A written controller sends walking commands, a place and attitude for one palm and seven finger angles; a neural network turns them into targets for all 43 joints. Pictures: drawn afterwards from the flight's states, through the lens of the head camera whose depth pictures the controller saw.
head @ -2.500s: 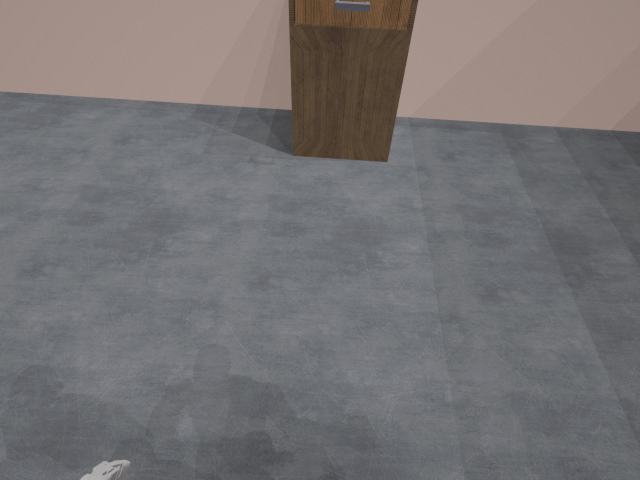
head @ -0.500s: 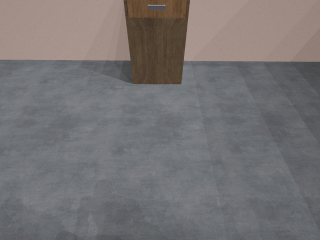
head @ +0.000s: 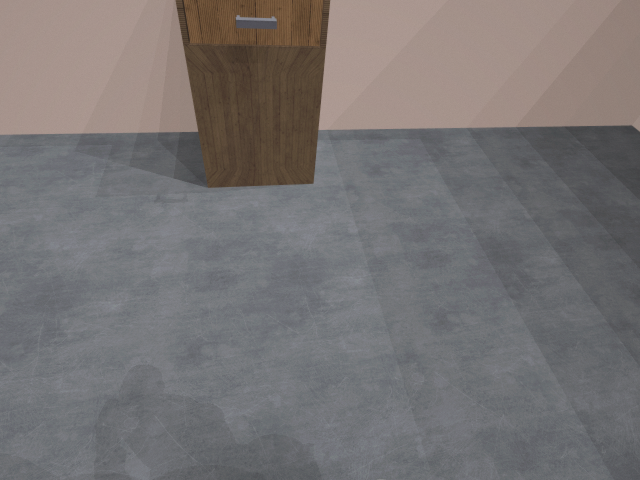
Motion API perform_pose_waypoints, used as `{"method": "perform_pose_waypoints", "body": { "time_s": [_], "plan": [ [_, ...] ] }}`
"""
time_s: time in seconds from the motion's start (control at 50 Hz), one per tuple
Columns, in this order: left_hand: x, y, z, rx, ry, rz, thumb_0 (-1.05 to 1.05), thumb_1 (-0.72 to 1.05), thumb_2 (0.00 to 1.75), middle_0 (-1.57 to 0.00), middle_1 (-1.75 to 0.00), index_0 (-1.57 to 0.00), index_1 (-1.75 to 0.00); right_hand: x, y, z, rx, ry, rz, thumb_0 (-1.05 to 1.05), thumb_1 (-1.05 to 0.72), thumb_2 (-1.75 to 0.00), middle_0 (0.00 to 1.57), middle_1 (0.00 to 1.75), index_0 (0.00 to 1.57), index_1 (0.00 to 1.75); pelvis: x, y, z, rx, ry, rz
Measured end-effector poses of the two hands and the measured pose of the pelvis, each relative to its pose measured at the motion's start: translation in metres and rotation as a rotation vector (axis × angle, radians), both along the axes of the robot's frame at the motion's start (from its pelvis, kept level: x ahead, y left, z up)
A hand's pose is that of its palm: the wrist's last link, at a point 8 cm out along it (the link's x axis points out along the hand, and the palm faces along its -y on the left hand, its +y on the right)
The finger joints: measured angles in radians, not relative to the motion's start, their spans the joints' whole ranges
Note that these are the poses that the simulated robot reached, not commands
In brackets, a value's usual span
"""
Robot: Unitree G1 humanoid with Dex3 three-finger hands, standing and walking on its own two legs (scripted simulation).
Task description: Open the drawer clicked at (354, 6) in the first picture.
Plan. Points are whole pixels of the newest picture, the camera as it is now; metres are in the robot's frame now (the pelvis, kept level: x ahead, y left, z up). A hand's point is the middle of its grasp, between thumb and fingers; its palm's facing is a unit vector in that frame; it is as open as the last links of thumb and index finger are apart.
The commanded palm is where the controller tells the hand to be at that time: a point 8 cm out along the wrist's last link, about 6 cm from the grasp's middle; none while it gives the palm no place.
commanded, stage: walk to a spot facing it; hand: left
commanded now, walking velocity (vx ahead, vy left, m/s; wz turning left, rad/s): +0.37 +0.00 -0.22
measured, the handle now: (256, 20) +1.44 +0.34 -0.02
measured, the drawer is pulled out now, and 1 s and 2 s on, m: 0.00 0.00 0.00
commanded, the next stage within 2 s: turn to face it in 1.24 s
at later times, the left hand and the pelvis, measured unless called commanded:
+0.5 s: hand (278, 343) +0.37 +0.10 -0.18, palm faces -0.17 -0.98 -0.13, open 7.4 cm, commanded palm none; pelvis +0.23 -0.04 -0.01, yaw -8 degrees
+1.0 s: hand (254, 275) +0.51 +0.17 -0.17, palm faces -0.13 -0.98 -0.15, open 7.4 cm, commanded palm none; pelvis +0.47 -0.01 +0.01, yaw -11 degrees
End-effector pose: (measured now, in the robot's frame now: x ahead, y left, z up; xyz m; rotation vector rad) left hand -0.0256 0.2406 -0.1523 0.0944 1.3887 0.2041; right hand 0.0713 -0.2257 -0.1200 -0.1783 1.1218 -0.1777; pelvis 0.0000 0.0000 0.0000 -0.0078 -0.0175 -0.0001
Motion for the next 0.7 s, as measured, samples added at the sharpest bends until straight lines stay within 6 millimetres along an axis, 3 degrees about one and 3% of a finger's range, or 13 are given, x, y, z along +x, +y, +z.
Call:
{"method": "perform_pose_waypoints", "body": {
  "time_s": [0.08,0.18,0.32,0.42,0.46,0.5,0.56,0.64,0.7],
  "plan": [
    [0.094,0.014,0.014,0.018,-0.141,-0.067,0.01,0.91,0.90,-0.19,-0.30,-0.20,-0.30,-0.025,-0.007,0.001,-0.020,0.108,-0.071,-0.01,-0.95,-0.90,0.20,0.30,0.20,0.30,0.030,0.009,0.007,0.011,0.013,-0.026],
    [0.186,0.007,0.023,0.004,-0.211,-0.152,0.01,0.91,0.90,-0.19,-0.30,-0.20,-0.30,-0.055,0.001,-0.001,0.001,0.262,-0.165,0.00,-0.93,-0.90,0.20,0.30,0.20,0.30,0.071,0.011,0.009,0.018,0.021,-0.056],
    [0.298,-0.035,0.017,-0.039,-0.212,-0.290,0.01,0.91,0.90,-0.19,-0.30,-0.20,-0.30,-0.075,0.027,-0.002,0.086,0.465,-0.294,0.01,-0.91,-0.90,0.19,0.30,0.20,0.30,0.139,-0.003,0.003,0.010,0.028,-0.105],
    [0.376,-0.078,0.003,-0.063,-0.256,-0.353,0.01,0.91,0.90,-0.19,-0.30,-0.20,-0.30,-0.062,0.037,-0.009,0.159,0.600,-0.362,0.01,-0.91,-0.90,0.20,0.30,0.20,0.30,0.198,-0.028,-0.014,-0.003,0.033,-0.130],
    [0.393,-0.089,0.000,-0.066,-0.279,-0.338,0.01,0.90,0.90,-0.19,-0.30,-0.20,-0.30,-0.041,0.032,-0.012,0.177,0.616,-0.367,0.01,-0.91,-0.90,0.20,0.30,0.20,0.30,0.217,-0.038,-0.016,-0.006,0.025,-0.134],
    [0.398,-0.092,0.001,-0.069,-0.270,-0.307,0.01,0.90,0.89,-0.20,-0.30,-0.20,-0.30,-0.005,0.020,-0.014,0.172,0.577,-0.356,0.01,-0.91,-0.90,0.20,0.30,0.20,0.30,0.234,-0.043,-0.012,-0.004,0.013,-0.135],
    [0.406,-0.079,0.011,-0.023,-0.262,-0.224,-0.02,0.94,0.89,-0.20,-0.30,-0.21,-0.30,0.068,-0.004,-0.018,0.140,0.453,-0.310,0.01,-0.91,-0.90,0.20,0.30,0.20,0.30,0.261,-0.047,-0.003,-0.010,0.011,-0.135],
    [0.414,-0.053,0.019,0.037,-0.184,-0.235,-0.04,0.95,0.89,-0.20,-0.30,-0.21,-0.30,0.178,-0.030,-0.018,0.098,0.241,-0.252,0.01,-0.91,-0.90,0.19,0.30,0.20,0.30,0.296,-0.044,0.004,-0.016,0.023,-0.135],
    [0.417,-0.039,0.016,0.038,-0.118,-0.221,-0.02,0.94,0.89,-0.20,-0.30,-0.20,-0.30,0.243,-0.048,-0.012,0.040,0.148,-0.214,0.03,-0.95,-0.90,0.20,0.30,0.20,0.30,0.325,-0.037,0.003,-0.024,0.027,-0.134]
  ]
}}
